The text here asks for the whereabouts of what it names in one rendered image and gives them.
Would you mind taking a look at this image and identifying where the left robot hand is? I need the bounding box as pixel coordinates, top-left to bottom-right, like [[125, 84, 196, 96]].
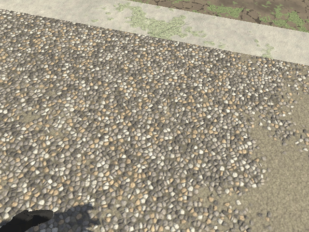
[[0, 210, 53, 232]]

